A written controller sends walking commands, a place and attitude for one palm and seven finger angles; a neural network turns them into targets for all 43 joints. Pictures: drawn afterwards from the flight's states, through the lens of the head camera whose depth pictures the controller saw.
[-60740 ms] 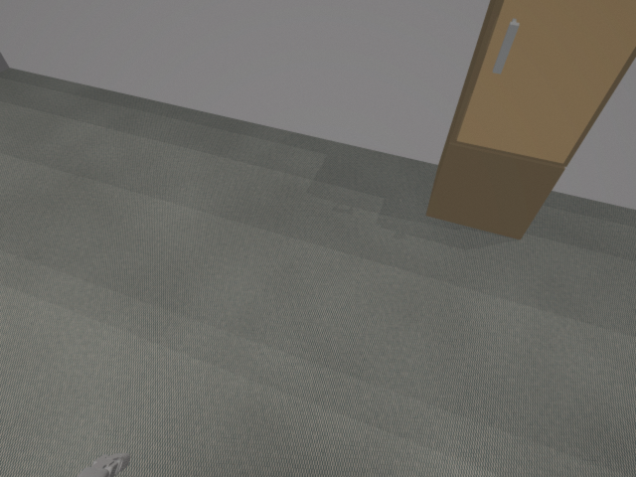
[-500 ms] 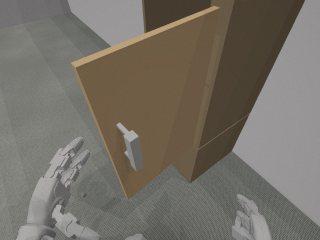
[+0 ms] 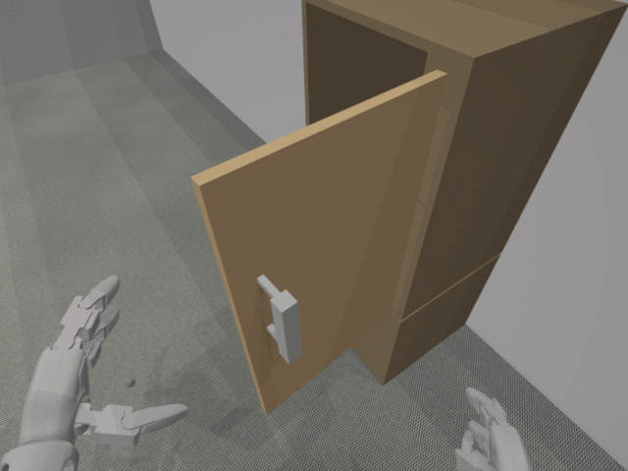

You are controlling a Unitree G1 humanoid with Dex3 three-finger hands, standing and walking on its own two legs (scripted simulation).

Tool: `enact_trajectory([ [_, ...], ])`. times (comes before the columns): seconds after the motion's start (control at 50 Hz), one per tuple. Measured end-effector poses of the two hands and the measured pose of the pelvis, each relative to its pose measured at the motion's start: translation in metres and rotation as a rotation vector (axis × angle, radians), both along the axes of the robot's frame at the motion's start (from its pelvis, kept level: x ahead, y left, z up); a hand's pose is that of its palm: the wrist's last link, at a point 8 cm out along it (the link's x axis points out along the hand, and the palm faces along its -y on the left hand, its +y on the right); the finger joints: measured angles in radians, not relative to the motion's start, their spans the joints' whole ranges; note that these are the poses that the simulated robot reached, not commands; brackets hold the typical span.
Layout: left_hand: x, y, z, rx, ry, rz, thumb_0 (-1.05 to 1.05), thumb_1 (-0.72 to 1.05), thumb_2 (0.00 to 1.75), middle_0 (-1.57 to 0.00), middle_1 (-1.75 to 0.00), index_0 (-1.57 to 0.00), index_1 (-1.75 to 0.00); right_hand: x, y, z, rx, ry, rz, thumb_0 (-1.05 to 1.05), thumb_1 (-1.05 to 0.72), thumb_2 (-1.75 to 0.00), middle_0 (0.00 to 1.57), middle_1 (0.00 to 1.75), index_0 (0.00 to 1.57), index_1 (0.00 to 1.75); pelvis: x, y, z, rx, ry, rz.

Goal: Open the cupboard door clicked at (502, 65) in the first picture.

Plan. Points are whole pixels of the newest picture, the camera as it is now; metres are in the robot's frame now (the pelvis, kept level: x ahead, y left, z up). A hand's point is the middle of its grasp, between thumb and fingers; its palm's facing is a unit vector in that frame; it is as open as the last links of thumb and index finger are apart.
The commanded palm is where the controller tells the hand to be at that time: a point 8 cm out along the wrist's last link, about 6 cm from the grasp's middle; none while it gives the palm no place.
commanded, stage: draw the hand back to the body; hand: left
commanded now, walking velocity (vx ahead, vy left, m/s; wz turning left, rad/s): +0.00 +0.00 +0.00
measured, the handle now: (278, 319) +0.31 +0.09 +0.03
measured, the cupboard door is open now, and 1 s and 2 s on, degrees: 95 95 95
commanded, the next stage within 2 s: step back with the hand held close in 0.82 s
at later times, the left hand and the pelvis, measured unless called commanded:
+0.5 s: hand (72, 306) +0.21 +0.26 +0.18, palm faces +0.44 -0.79 -0.42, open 8.5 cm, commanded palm +0.16 +0.29 +0.19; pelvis +0.02 -0.01 +0.02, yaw -1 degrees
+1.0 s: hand (90, 313) +0.21 +0.24 +0.18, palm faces +0.43 -0.80 -0.43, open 7.4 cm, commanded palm +0.16 +0.27 +0.19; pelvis +0.01 -0.03 +0.02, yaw -1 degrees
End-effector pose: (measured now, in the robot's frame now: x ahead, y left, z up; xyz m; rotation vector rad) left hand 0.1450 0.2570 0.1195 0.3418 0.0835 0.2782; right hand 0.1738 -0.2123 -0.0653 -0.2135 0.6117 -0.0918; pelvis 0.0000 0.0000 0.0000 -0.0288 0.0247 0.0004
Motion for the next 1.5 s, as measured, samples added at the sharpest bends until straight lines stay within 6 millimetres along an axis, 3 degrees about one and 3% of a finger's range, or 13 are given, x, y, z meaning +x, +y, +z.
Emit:
enact_trajectory([
  [0.22, 0.018, 0.02, 0.041, 0.098, -0.094, 0.066, -0.01, 0.22, 0.61, -0.18, -0.3, -0.18, -0.3, 0.015, 0.006, 0.006, 0.008, 0.03, 0.028, 0.02, -0.9, -0.9, 0.2, 0.3, 0.21, 0.3, 0.016, 0.003, 0.015, 0.016, -0.051, -0.012],
  [0.48, 0.025, 0.033, 0.076, 0.168, -0.197, 0.123, 0.0, 0.66, 0.8, -0.2, -0.3, -0.2, -0.3, 0.028, -0.011, 0.013, -0.004, 0.043, 0.026, 0.01, -0.9, -0.9, 0.2, 0.3, 0.21, 0.3, 0.022, -0.006, 0.021, 0.022, -0.079, -0.019],
  [0.62, 0.025, 0.026, 0.07, 0.139, -0.176, 0.128, 0.01, 0.83, 0.87, -0.21, -0.3, -0.2, -0.3, 0.023, -0.021, 0.009, 0.002, 0.066, 0.013, 0.01, -0.9, -0.9, 0.2, 0.3, 0.21, 0.3, 0.019, -0.013, 0.022, 0.024, -0.084, -0.022],
  [0.72, 0.023, 0.017, 0.062, 0.123, -0.145, 0.112, 0.01, 0.87, 0.89, -0.21, -0.3, -0.21, -0.3, 0.017, -0.028, 0.007, -0.005, 0.082, 0.001, 0.01, -0.9, -0.9, 0.2, 0.3, 0.21, 0.3, 0.019, -0.018, 0.023, 0.024, -0.087, -0.023],
  [0.96, 0.019, 0.011, 0.074, 0.154, -0.184, 0.111, 0.01, 0.89, 0.9, -0.21, -0.3, -0.21, -0.3, 0.011, -0.036, 0.005, 0.009, 0.074, -0.012, 0.01, -0.9, -0.9, 0.2, 0.3, 0.21, 0.3, 0.014, -0.025, 0.023, 0.024, -0.098, -0.025],
  [1.06, 0.024, 0.018, 0.082, 0.217, -0.207, 0.096, 0.01, 0.89, 0.9, -0.21, -0.3, -0.21, -0.3, 0.008, -0.038, 0.006, 0.009, 0.091, -0.024, 0.01, -0.9, -0.9, 0.2, 0.3, 0.21, 0.3, 0.007, -0.025, 0.023, 0.012, -0.057, -0.022],
  [1.22, 0.023, 0.016, 0.065, 0.222, -0.105, -0.009, 0.01, 0.89, 0.9, -0.21, -0.3, -0.21, -0.3, -0.012, -0.045, 0.008, -0.022, 0.13, -0.118, 0.01, -0.9, -0.9, 0.2, 0.3, 0.21, 0.3, -0.006, -0.01, 0.022, 0.012, -0.013, -0.047],
  [1.36, 0.007, 0.034, 0.073, 0.261, -0.156, -0.042, 0.01, 0.89, 0.9, -0.22, -0.3, -0.21, -0.3, -0.039, -0.037, 0.015, -0.053, 0.141, -0.156, 0.01, -0.91, -0.9, 0.2, 0.3, 0.2, 0.29, -0.027, 0.004, 0.019, 0.011, -0.016, -0.053],
  [1.5, -0.025, 0.05, 0.076, 0.287, -0.222, -0.022, 0.01, 0.89, 0.9, -0.21, -0.3, -0.21, -0.3, -0.066, -0.017, 0.015, -0.052, 0.108, -0.127, 0.01, -0.9, -0.9, 0.2, 0.3, 0.2, 0.29, -0.054, 0.016, 0.014, 0.01, -0.029, -0.046],
])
